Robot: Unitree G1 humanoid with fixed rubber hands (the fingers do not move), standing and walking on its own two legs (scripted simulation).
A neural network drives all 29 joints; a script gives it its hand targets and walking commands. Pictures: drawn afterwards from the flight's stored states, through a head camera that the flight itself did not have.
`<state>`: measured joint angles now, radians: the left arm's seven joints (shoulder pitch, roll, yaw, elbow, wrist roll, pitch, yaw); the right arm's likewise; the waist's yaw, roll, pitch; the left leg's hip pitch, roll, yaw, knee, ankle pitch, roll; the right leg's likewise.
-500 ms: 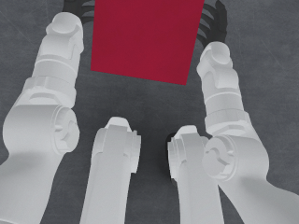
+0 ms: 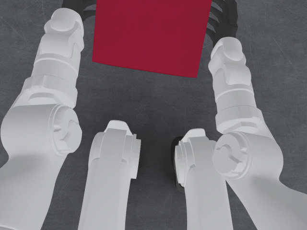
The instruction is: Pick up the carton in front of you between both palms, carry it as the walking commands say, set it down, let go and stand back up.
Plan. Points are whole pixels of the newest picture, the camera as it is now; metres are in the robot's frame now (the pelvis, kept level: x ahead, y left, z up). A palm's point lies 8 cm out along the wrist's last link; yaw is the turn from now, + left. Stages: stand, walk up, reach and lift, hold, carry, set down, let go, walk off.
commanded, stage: set down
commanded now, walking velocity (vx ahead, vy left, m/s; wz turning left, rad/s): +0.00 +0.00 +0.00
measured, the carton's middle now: (149, 30) +0.54 +0.07 -0.25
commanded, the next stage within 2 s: let go in 1.52 s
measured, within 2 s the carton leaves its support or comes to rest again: neither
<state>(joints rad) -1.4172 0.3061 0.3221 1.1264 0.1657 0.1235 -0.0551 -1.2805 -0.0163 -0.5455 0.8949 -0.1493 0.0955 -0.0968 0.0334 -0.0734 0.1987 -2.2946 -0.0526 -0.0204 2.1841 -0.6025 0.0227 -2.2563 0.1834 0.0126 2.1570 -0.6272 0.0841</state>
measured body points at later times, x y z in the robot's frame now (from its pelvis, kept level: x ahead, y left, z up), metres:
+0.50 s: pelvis -0.02 +0.00 -0.02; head +0.34 +0.06 +0.25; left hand +0.49 +0.28 -0.20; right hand +0.51 -0.13 -0.19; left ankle +0.09 +0.11 -0.34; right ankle +0.10 -0.12 -0.34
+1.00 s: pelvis -0.01 +0.00 +0.09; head +0.31 +0.05 +0.41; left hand +0.51 +0.28 -0.03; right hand +0.51 -0.11 -0.03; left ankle +0.09 +0.10 -0.34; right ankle +0.10 -0.12 -0.34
